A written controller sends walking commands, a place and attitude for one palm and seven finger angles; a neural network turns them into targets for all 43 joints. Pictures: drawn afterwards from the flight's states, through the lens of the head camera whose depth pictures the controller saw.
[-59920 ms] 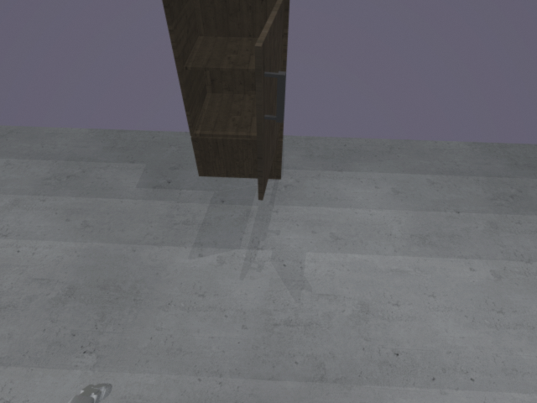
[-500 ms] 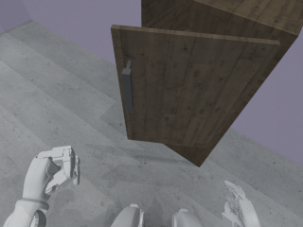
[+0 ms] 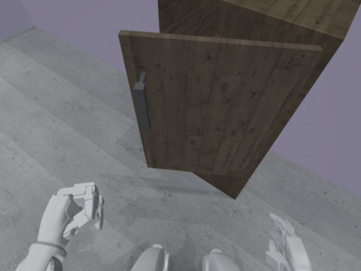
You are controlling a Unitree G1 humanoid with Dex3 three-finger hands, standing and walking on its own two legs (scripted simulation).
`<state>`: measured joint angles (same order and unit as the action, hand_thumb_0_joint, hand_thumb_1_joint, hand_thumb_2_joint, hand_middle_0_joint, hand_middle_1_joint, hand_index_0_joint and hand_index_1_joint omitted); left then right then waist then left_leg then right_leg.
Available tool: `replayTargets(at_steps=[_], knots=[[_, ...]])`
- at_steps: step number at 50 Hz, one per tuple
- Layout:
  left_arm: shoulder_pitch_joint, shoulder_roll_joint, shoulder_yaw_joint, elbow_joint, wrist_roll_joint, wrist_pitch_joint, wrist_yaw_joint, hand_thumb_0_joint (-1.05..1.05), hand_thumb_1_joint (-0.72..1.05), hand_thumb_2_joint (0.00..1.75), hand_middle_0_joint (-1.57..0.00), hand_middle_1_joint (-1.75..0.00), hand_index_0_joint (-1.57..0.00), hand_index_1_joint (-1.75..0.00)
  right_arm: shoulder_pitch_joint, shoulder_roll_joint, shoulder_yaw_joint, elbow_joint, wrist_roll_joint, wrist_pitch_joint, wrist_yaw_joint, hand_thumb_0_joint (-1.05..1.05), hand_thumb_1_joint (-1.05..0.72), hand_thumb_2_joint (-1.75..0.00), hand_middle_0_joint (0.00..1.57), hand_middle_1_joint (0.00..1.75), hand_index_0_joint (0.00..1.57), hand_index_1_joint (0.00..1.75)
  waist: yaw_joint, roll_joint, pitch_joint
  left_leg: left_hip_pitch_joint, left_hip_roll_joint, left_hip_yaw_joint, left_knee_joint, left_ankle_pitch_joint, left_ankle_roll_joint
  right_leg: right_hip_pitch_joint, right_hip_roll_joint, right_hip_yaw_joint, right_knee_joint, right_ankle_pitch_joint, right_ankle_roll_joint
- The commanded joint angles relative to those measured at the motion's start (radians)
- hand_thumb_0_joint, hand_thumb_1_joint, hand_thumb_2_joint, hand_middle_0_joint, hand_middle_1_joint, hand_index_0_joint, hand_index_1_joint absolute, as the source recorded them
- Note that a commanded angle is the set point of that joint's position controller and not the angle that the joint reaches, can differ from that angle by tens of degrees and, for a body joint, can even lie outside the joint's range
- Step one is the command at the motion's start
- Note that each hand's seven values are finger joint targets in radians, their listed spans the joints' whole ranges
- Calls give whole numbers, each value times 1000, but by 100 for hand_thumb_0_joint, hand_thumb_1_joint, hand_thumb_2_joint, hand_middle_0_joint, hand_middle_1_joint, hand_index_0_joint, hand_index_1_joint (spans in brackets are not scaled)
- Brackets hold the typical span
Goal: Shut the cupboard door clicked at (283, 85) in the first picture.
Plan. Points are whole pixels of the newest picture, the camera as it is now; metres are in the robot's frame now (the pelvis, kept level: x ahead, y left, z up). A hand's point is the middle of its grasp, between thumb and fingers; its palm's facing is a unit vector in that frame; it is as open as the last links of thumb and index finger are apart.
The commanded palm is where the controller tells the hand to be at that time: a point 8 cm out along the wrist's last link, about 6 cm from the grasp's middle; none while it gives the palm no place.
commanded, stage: bring the fist close to the handle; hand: left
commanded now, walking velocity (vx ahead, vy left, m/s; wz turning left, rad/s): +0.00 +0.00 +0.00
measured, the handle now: (144, 104) +0.50 +0.13 +0.05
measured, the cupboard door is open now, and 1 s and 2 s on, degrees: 29 29 25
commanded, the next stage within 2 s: push the door shut along its arc in 1.34 s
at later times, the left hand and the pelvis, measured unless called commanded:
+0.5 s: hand (128, 170) +0.31 +0.14 +0.06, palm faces -0.07 -1.00 -0.03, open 3.1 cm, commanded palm +0.30 +0.18 +0.06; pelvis +0.01 +0.00 +0.01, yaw +0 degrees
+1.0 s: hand (156, 138) +0.39 +0.09 +0.05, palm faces -0.08 -1.00 -0.02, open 3.1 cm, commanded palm +0.37 +0.14 +0.06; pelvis +0.00 -0.01 +0.01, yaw +0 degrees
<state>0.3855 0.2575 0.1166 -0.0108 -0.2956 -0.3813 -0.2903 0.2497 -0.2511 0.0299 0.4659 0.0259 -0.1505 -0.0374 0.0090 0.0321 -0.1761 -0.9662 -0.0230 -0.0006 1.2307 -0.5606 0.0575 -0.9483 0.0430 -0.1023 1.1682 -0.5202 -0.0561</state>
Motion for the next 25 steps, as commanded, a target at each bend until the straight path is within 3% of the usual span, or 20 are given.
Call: replayTargets(at_steps=[1, 3, 7, 11, 13, 14, 15, 17, 19, 21, 25], knots=[[-185, 113, 67, -245, -13, -125, 39, 0, 90, 90, -130, -150, -130, -150, -33, -123, -58, -128, -1, -60, -9, 0, -90, -90, 20, 30, 20, 30, -36, 38, -198, 81, 19, -68, -163, 225, -33, 171, -13, 114, -159, 146, 14], [-199, 75, 24, -184, 4, -116, 48, 0, 90, 90, -130, -150, -130, -150, -31, -131, -57, -121, 0, -60, -4, 0, -90, -90, 20, 30, 20, 30, -44, 42, -171, 82, 20, -78, -177, 186, -35, 126, -11, 96, -157, 107, 14], [-239, 48, -34, -122, 32, -40, 45, 0, 90, 90, -130, -150, -130, -150, -18, -142, -62, -129, 10, -47, -1, 0, -90, -90, 20, 30, 20, 30, -48, 2, -214, 97, 18, -78, -191, 191, -28, 157, -16, 97, -171, 131, 21], [-319, 98, 22, -136, 45, 1, 78, 0, 90, 90, -130, -150, -130, -150, -20, -134, -62, -136, 9, -26, -3, 0, -90, -90, 20, 30, 20, 30, -25, -34, -296, 106, 14, -62, -194, 251, -22, 254, -24, 113, -175, 203, 25], [-348, 94, 36, -163, 43, -14, 109, 0, 90, 90, -130, -150, -130, -150, -25, -122, -57, -136, 6, -20, 0, 0, -90, -90, 20, 30, 20, 30, -13, -4, -314, 128, 12, -55, -206, 285, -26, 278, -24, 110, -170, 245, 24], [-359, 122, 67, -156, 43, -23, 129, 0, 90, 90, -130, -150, -130, -150, -21, -124, -57, -128, 2, -16, 0, 0, -90, -90, 20, 30, 20, 30, -8, -3, -315, 130, 13, -57, -206, 300, -29, 286, -21, 109, -165, 259, 20], [-371, 92, 47, -157, 46, -36, 143, 0, 90, 90, -130, -150, -130, -150, -31, -116, -56, -127, 1, -15, 5, 0, -90, -90, 20, 30, 20, 30, -7, 16, -308, 141, 13, -53, -212, 315, -31, 281, -23, 106, -163, 278, 20], [-387, 38, -6, -110, 59, -49, 163, 0, 90, 90, -130, -150, -130, -150, -25, -113, -53, -112, -1, -13, 14, 0, -90, -90, 20, 30, 20, 30, -29, 12, -266, 150, 17, -55, -215, 307, -32, 240, -21, 93, -165, 271, 22], [-407, 31, -23, -37, 80, -49, 171, 0, 90, 90, -130, -150, -130, -150, -14, -125, -57, -95, -5, -6, 18, 0, -90, -90, 20, 30, 20, 30, -47, -24, -239, 138, 21, -61, -211, 300, -30, 216, -19, 90, -167, 263, 22], [-434, -12, -80, 10, 101, -43, 164, 0, 90, 90, -130, -150, -130, -150, -9, -127, -61, -90, -3, 0, 25, 0, -90, -90, 20, 30, 20, 30, -57, -22, -222, 146, 21, -62, -218, 286, -32, 196, -24, 86, -174, 251, 22], [-540, -41, -133, 28, 117, -23, 161, 0, 90, 90, -130, -150, -130, -150, 2, -135, -69, -90, 1, 12, 26, 0, -90, -90, 20, 30, 20, 30, -68, -23, -255, 196, 24, -71, -229, 298, -30, 191, -27, 83, -184, 259, 22]])
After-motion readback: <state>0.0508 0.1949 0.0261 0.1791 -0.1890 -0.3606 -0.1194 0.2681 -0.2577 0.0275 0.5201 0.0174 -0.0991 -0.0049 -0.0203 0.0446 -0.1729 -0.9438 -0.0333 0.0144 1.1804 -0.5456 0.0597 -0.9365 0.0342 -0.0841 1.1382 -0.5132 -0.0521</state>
